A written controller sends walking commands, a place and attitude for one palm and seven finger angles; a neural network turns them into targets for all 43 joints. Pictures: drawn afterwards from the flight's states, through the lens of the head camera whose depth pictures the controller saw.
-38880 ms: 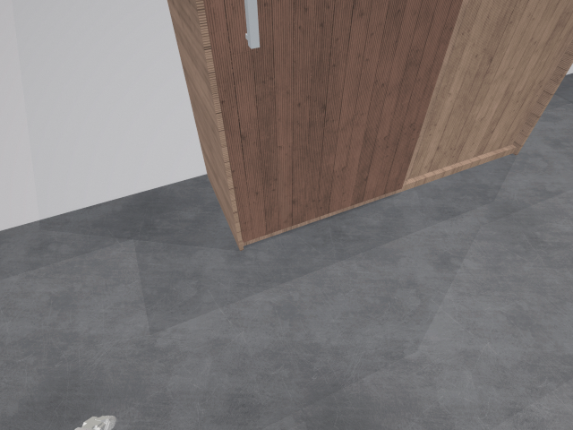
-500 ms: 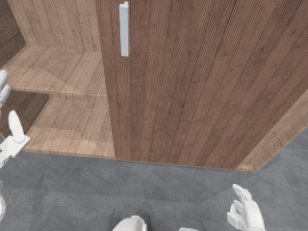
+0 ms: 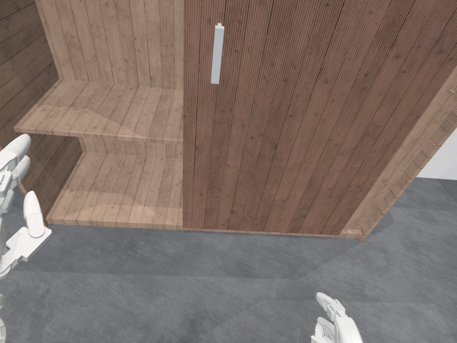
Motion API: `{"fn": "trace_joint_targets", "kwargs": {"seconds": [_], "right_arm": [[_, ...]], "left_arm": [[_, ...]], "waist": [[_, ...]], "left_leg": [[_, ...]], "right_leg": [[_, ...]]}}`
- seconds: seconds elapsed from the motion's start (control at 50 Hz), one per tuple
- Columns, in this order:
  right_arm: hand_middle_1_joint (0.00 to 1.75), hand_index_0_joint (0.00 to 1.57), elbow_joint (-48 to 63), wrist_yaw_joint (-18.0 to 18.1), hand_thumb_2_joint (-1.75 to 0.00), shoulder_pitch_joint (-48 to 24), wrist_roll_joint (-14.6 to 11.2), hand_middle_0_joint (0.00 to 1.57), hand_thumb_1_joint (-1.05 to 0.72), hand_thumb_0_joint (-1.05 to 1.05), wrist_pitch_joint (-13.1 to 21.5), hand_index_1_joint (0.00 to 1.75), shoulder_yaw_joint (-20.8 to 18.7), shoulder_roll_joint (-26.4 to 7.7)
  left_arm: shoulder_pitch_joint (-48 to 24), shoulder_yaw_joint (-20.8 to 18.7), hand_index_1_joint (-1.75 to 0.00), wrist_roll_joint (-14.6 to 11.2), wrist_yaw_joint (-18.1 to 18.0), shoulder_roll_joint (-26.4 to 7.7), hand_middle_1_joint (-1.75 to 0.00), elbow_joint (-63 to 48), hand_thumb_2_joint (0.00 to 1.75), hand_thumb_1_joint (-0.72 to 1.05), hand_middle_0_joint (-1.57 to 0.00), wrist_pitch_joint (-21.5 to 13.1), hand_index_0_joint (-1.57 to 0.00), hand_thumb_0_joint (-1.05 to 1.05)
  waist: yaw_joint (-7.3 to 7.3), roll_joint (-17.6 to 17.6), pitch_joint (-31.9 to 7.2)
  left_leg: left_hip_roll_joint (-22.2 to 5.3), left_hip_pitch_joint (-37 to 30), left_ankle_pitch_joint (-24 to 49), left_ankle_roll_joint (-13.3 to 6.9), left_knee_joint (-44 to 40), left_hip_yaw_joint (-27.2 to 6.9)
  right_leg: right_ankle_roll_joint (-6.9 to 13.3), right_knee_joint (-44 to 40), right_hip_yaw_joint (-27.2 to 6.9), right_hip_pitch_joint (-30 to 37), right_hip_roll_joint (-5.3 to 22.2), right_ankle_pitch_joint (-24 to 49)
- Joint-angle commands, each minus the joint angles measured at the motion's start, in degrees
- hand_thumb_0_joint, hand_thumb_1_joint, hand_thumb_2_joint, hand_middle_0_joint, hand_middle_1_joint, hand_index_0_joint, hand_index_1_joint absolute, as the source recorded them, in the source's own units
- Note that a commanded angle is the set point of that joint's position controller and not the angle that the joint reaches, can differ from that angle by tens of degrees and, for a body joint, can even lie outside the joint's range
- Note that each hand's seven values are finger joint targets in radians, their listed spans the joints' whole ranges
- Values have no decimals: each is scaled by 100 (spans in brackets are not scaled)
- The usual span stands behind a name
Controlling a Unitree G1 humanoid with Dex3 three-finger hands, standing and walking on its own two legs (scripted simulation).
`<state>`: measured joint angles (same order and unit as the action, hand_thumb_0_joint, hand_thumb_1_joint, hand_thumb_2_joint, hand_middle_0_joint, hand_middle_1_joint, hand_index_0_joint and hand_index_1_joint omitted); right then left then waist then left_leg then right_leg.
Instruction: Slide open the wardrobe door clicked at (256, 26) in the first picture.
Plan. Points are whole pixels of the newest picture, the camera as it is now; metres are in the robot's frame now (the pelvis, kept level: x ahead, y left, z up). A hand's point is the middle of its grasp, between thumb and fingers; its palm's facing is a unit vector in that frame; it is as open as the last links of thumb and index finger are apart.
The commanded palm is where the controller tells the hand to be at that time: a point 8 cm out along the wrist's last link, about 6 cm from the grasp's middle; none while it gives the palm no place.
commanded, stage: stop stepping back and stand still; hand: left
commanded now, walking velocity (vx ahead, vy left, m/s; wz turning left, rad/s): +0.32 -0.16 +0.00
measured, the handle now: (217, 53) +0.81 +0.10 +0.18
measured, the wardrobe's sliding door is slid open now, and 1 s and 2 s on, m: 0.67 0.67 0.67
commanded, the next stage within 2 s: none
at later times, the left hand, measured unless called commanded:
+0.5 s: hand out of the picture +0.01 +0.32 +0.18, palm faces +0.46 -0.79 -0.40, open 7.4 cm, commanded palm -0.04 +0.35 +0.17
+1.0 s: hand out of the picture -0.13 +0.35 +0.18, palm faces +0.50 -0.76 -0.41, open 7.4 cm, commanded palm -0.17 +0.38 +0.17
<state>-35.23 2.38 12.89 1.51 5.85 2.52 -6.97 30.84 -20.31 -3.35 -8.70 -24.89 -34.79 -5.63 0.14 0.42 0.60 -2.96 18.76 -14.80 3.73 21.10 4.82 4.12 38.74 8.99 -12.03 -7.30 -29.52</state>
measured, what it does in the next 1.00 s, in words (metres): walks backwards: right foot, then left foot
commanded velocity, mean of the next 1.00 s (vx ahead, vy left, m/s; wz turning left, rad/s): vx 0.25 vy -0.09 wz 0.00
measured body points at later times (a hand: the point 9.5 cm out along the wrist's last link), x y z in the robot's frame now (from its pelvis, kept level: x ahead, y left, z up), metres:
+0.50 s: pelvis -0.19 +0.06 -0.03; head -0.21 +0.08 +0.42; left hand -0.02 +0.36 +0.20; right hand -0.05 -0.18 -0.11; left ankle -0.09 +0.18 -0.67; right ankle -0.12 -0.04 -0.75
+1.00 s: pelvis -0.32 +0.08 -0.02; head -0.34 +0.09 +0.43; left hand -0.16 +0.39 +0.20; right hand -0.16 -0.15 -0.11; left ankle -0.26 +0.22 -0.68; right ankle -0.26 -0.01 -0.75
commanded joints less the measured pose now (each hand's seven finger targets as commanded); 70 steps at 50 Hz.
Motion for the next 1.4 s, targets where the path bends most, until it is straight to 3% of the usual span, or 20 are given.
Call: {"fn": "trace_joint_targets", "kwargs": {"seconds": [0.0, 0.04, 0.14, 0.18, 0.22, 0.32, 0.36, 0.38, 0.42, 0.58, 0.62, 0.66, 0.78, 0.8, 0.84, 1.04, 1.1, 1.22, 1.28, 1.38], "right_arm": [[30, 20, 715, 183, -90, -688, -268, 20, -90, 0, 141, 30, -560, -976], [30, 20, 570, 170, -90, -667, 32, 20, -90, 0, 93, 30, -284, -803], [30, 20, 613, 334, -90, -763, -149, 20, -90, 0, 25, 30, -424, -1242], [30, 20, 934, 290, -90, -932, -34, 20, -90, 0, 121, 30, -433, -1475], [30, 20, 885, 129, -90, -1064, -49, 20, -90, 0, 18, 30, -572, -1327], [30, 20, 967, 61, -90, -1124, -93, 20, -90, 0, 27, 30, -532, -1189], [30, 20, 958, 50, -90, -1044, -174, 20, -90, 0, 14, 30, -555, -980], [30, 20, 936, 109, -90, -1011, -294, 20, -90, 0, 138, 30, -564, -1044], [30, 20, 500, 236, -90, -830, -63, 20, -90, 0, 257, 30, -467, -952], [30, 20, 513, 378, -90, -535, -67, 20, -90, 0, 427, 30, -427, -1149], [30, 20, 795, 316, -90, -714, -100, 20, -90, 0, 416, 30, -457, -1458], [30, 20, 744, 147, -90, -826, -92, 20, -90, 0, 275, 30, -626, -1350], [30, 20, 949, 120, -90, -1028, -128, 20, -90, 0, 109, 30, -528, -1151], [30, 20, 950, 125, -90, -969, -127, 20, -90, 0, 58, 30, -542, -1130], [30, 20, 931, 136, -90, -1037, -263, 20, -90, 0, 148, 30, -539, -1141], [30, 20, 546, 407, -90, -683, -86, 20, -90, 0, 377, 30, -426, -1111], [30, 20, 894, 368, -90, -799, -140, 20, -90, 0, 308, 30, -524, -1448], [30, 20, 721, 138, -90, -800, -174, 20, -90, 0, 381, 30, -458, -1172], [30, 20, 537, 110, -90, -663, -154, 20, -90, 0, 391, 30, -498, -1069], [30, 20, 419, 198, -90, -735, -180, 20, -90, 0, 382, 30, -410, -1101]], "left_arm": [[-750, -928, -30, -7, -142, -974, -30, -974, 90, 90, -20, -208, -20, 0], [-1752, -1571, -30, -1, -247, -1795, -30, -659, 90, 90, -20, -582, -20, 0], [-1848, -438, -30, -19, -107, -769, -30, -288, 90, 90, -20, -364, -20, 0], [-1803, -770, -30, -3, -85, -1066, -30, -887, 90, 90, -20, -625, -20, 0], [-1074, -1146, -30, 8, 64, -1244, -30, -953, 90, 90, -20, -743, -20, 0], [-369, -1126, -30, 6, -90, -1109, -30, -1115, 90, 90, -20, -568, -20, 0], [-571, -1192, -30, 81, -104, -1237, -30, -1100, 90, 90, -20, -414, -20, 0], [-1237, -1273, -30, 64, -104, -1510, -30, -1404, 90, 90, -20, -496, -20, 0], [-1466, -1508, -30, 77, -149, -1551, -30, -752, 90, 90, -20, -629, -20, 0], [-1672, -629, -30, 79, -169, -753, -30, -271, 90, 90, -20, -681, -20, 0], [-1737, -747, -30, 107, -162, -907, -30, -608, 90, 90, -20, -762, -20, 0], [-1150, -1082, -30, 171, -5, -1054, -30, -156, 90, 90, -20, -757, -20, 0], [-416, -1081, -30, 27, -138, -1049, -30, -840, 90, 90, -20, -549, -20, 0], [-312, -1063, -30, 69, -144, -1044, -30, -818, 90, 90, -20, -473, -20, 0], [-1156, -1273, -30, 21, -126, -1489, -30, -1386, 90, 90, -20, -513, -20, 0], [-1109, -703, -30, 132, -267, -725, -30, -177, 90, 90, -20, -593, -20, 0], [-1132, -889, -30, 141, -285, -894, -30, -650, 90, 90, -20, -706, -20, 0], [-418, -1093, -30, 260, -201, -963, -30, -494, 90, 90, -20, -749, -20, 0], [-573, -1151, -30, 119, -187, -1008, -30, -328, 90, 90, -20, -735, -20, 0], [-587, -924, -30, 105, -229, -738, -30, -10, 90, 90, -20, -708, -20, 0]], "waist": [[-4, 1493, -188], [-268, 758, -213], [-280, -657, 91], [-110, -2676, 438], [112, -1375, 5], [188, -2188, -195], [358, 454, -164], [204, 1722, 136], [-56, 360, -266], [-245, 86, -679], [-172, -2302, 53], [30, -1007, -14], [202, -1643, -349], [244, -859, -192], [111, 1358, 183], [-31, 440, -419], [35, -1308, -147], [60, -797, 254], [-7, 990, -174], [-17, 373, -266]], "left_leg": [[335, 1919, -1545, -76, 5923, -504], [-626, 1105, -820, -124, 5230, -880], [-101, -882, -1678, -453, 1270, 46], [-2143, 212, -3971, -1166, -1785, -3974], [-1769, 1132, -3618, -968, -1708, -2838], [-1119, 2301, -3283, -449, -767, -799], [91, 2730, -2212, -154, 3101, 379], [200, 2978, -1417, -154, 5520, -212], [-226, 2291, -671, -173, 5910, -580], [79, -1285, -1190, -543, 1203, 400], [-2011, -827, -3636, -1228, -1370, -3181], [-1832, 798, -3407, -1216, -1532, -2404], [-1006, 2013, -3079, -604, -402, -686], [-498, 2149, -2743, -480, 1122, -197], [119, 2830, -1200, -230, 5141, -415], [174, -968, -933, -501, 867, 228], [-1658, -658, -1845, -1230, -950, -2530], [-535, 1389, -2276, -630, -181, -710], [184, 147, -863, -342, 2228, -270], [26, -570, -592, -523, 846, -547]], "right_leg": [[1588, -2894, -3242, -753, 2669, -378], [-96, -2842, -2713, -1804, 2703, -1128], [300, -568, -859, -2169, 1423, -1510], [-356, 2901, -664, -2424, 376, -232], [-404, 3469, -668, -1217, 439, 436], [-111, 482, 131, 1295, 187, -453], [604, -1875, -1598, 1051, 1236, -1244], [1299, -3184, -4350, -331, 2870, -2140], [943, -3164, -3441, -1083, 2616, -2249], [150, -1035, -1065, -1600, 1618, -1041], [-496, 2699, -404, -2845, 577, -47], [-500, 3906, -554, -1807, 641, 679], [-126, 37, 126, 1261, 333, -471], [63, -1159, -376, 1323, 589, -536], [1191, -3269, -4450, -134, 2956, -1510], [141, -1962, -1602, -991, 1708, -723], [-539, 499, -533, -1406, 706, 445], [-425, -1210, -643, 673, 797, 817], [306, -2756, -3072, -819, 2186, -687], [-77, -2122, -1949, -804, 1633, 103]]}}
